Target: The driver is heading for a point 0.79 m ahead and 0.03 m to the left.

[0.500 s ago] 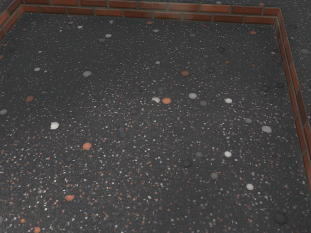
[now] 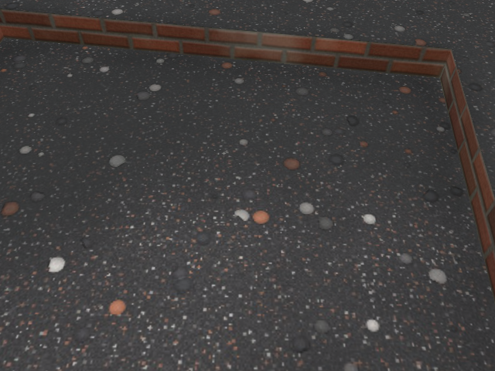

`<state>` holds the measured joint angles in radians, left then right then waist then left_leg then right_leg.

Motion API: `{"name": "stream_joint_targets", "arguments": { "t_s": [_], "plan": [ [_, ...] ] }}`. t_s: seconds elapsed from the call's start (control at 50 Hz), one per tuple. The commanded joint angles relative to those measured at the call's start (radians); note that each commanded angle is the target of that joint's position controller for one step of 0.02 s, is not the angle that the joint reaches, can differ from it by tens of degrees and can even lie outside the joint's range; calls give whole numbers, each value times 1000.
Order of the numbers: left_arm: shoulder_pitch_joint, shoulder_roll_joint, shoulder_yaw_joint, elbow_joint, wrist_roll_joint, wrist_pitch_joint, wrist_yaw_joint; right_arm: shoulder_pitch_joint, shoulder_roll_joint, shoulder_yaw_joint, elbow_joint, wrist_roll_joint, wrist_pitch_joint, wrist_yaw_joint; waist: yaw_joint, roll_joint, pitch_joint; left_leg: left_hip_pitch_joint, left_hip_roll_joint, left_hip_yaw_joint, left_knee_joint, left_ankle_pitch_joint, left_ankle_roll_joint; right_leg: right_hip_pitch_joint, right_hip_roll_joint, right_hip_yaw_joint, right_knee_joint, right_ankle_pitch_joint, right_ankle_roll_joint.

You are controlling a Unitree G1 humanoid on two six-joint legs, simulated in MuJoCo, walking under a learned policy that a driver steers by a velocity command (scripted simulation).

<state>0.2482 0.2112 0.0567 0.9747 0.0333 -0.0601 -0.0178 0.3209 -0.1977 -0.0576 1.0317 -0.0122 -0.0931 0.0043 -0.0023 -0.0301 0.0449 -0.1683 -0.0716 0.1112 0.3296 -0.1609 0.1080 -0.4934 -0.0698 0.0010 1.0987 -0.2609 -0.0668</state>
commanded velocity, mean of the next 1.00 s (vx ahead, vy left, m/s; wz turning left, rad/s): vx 0.50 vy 0.00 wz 0.00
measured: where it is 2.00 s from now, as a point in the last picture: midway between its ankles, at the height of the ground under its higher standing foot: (259, 293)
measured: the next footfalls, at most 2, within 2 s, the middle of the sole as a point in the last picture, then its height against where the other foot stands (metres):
right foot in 0.36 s outside the picture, level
left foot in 0.94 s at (227, 298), level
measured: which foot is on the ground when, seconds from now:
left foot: down 0.00-0.36, up 0.38-0.92, down 0.94-1.00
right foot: up 0.00-0.34, down 0.36-0.96, up 0.98-1.00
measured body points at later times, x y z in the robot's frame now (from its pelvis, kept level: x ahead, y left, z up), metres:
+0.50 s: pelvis +0.27 -0.06 -0.01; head +0.30 -0.07 +0.44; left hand +0.35 +0.20 -0.14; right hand +0.27 -0.30 -0.16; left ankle +0.16 +0.07 -0.65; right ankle +0.32 -0.12 -0.74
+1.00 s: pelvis +0.54 -0.02 -0.02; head +0.57 -0.01 +0.43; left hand +0.48 +0.22 -0.17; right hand +0.70 -0.25 -0.14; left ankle +0.63 +0.05 -0.75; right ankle +0.35 -0.12 -0.68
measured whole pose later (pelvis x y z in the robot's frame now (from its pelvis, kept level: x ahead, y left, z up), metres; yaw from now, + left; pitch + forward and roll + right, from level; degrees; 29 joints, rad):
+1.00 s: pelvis +0.54 -0.02 -0.02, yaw +0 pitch +0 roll +0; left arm 0.43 0.19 0.04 1.06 0.00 -0.08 0.01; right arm 0.07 -0.20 -0.05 0.90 -0.03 -0.08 0.01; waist 0.03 -0.01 0.06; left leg -0.42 -0.02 0.11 0.56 -0.14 0.11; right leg -0.11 0.03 -0.03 0.91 -0.44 -0.07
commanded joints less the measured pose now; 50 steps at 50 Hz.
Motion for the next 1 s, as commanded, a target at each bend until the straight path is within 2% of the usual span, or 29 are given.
{"name": "stream_joint_targets", "arguments": {
  "t_s": [0.02,0.08,0.12,0.18,0.24,0.28,0.3,0.32,0.34,0.36,0.38,0.4,0.42,0.44,0.46,0.5,0.54,0.58,0.68,0.74,0.82,0.86,0.88,0.9,0.92,0.94,0.96,0.98,1.0],
  "plan": [
    [45,26,5,-30,5,21,-11,62,-98,-10,-23,4,-22,-5,30,78,19,22,270,-229,-217,173,98,-105,-43,-8,-49,89,28],
    [-89,38,4,-76,-3,24,-14,120,-90,-3,-13,4,-18,-4,-1,83,48,70,255,-200,-234,223,88,-185,-52,-29,-178,183,48],
    [-158,30,-3,-99,-8,21,-15,150,-88,1,-8,4,-18,-5,-18,85,54,98,244,-174,-229,275,78,-181,-39,-46,-281,230,53],
    [-243,21,-12,-127,-12,17,-14,202,-91,4,8,2,-19,-9,-44,98,59,166,248,-149,-212,351,75,-167,-13,-72,-400,268,43],
    [-304,30,-13,-155,-12,8,-13,233,-96,3,23,-7,-15,-16,-57,104,72,257,278,-144,-176,421,87,-168,5,-81,-477,236,17],
    [-303,41,-9,-165,-12,0,-11,223,-108,-1,28,-12,-12,-22,-42,106,72,303,300,-139,-131,517,84,-135,21,-84,-520,173,-10],
    [-272,47,-6,-159,-12,-5,-8,203,-116,-3,26,-13,-11,-24,-20,110,57,307,302,-126,-84,628,74,-75,41,-93,-543,135,-28],
    [-207,59,2,-140,-12,-10,-2,186,-127,-6,25,-15,-10,-26,11,118,22,306,299,-115,-5,765,62,20,73,-106,-561,97,-47],
    [-78,75,13,-98,-9,-17,6,169,-135,-8,24,-14,-6,-25,65,107,-44,293,279,-97,143,838,48,165,107,-120,-610,104,-68],
    [96,107,30,-41,5,-27,16,154,-126,-5,15,-6,-3,-23,132,77,-139,176,239,-68,348,722,28,404,76,-85,-644,148,-98],
    [254,206,55,-17,32,-33,26,180,-65,13,-24,20,-4,-15,159,-61,-278,-97,156,-18,687,318,-5,694,-186,232,-663,62,-171],
    [249,252,68,-13,20,-22,14,273,-29,12,-18,36,-2,-8,104,-206,-355,-364,-14,-71,964,-388,-22,825,-372,657,-799,69,-282],
    [135,199,56,-27,-14,-13,7,170,-100,-7,-28,10,6,-11,70,-46,-224,-441,65,-174,1005,-297,-4,698,-309,570,-827,-43,-235],
    [41,132,37,-44,-22,-15,3,93,-93,-7,-53,4,1,-4,45,-13,-95,-449,102,-165,958,-201,-4,538,-274,429,-866,-28,-202],
    [-1,87,23,-44,-18,-21,1,66,-73,-5,-56,2,0,-1,18,9,-39,-414,135,-159,898,-145,-5,437,-223,333,-906,35,-167],
    [12,41,7,-18,-23,-32,10,93,-44,-3,-46,-22,24,10,-27,-25,-13,-331,165,-149,820,-107,-27,333,-156,204,-943,140,-125],
    [74,61,8,8,-24,-47,15,81,-36,-4,-51,-26,41,19,-36,-22,-12,-334,168,-128,791,-86,-45,327,-140,157,-957,243,-130],
    [112,89,12,19,-25,-52,17,9,-42,-5,-75,-26,52,24,-33,-19,10,-404,183,-112,744,-31,-63,339,-131,123,-980,264,-133],
    [207,82,1,38,-26,-48,18,-200,-53,-1,-145,-15,55,28,15,-20,49,-519,190,-76,535,112,-94,421,-107,70,-997,369,-118],
    [256,83,-3,52,-24,-49,21,-291,-39,11,-175,-10,51,28,41,-31,55,-499,163,-47,400,162,-89,476,-103,40,-984,453,-110],
    [302,90,-3,76,-13,-44,31,-376,-47,15,-211,-9,41,26,60,-39,70,-497,134,-29,288,130,-56,597,-138,30,-940,555,-126],
    [288,102,0,81,-8,-42,37,-369,-58,12,-218,-9,32,24,41,-42,67,-454,115,-25,246,64,-26,639,-158,23,-890,665,-123],
    [266,110,2,79,-6,-41,39,-331,-66,7,-210,-8,28,20,17,-48,48,-385,91,-14,224,25,-8,641,-159,10,-837,790,-113],
    [250,121,5,78,-5,-40,40,-255,-80,-1,-188,-9,23,12,-17,-56,7,-283,58,-1,206,-11,12,640,-155,-1,-748,922,-101],
    [230,126,6,76,-7,-35,38,-111,-96,-13,-139,-13,15,4,-78,-39,-66,-120,26,14,145,16,34,617,-129,-23,-585,964,-85],
    [218,113,1,63,-17,-35,36,65,-139,-31,-86,-31,5,-6,-143,-8,-165,141,98,-62,129,42,70,460,-92,-46,-365,786,-66],
    [267,39,-18,25,-51,-36,26,199,-244,-58,-72,-55,3,-14,-145,165,-303,426,384,-454,87,-63,161,152,31,-108,2,307,-25],
    [314,60,-3,32,-50,-35,21,158,-262,-65,-70,-26,19,0,-101,243,-352,477,504,-800,-50,-42,244,-50,156,-11,222,-259,-23],
    [224,99,9,18,-29,-27,24,37,-213,-53,-88,0,24,5,-58,118,-197,340,455,-655,-61,-122,208,-121,74,56,254,-178,-35]
  ]
}}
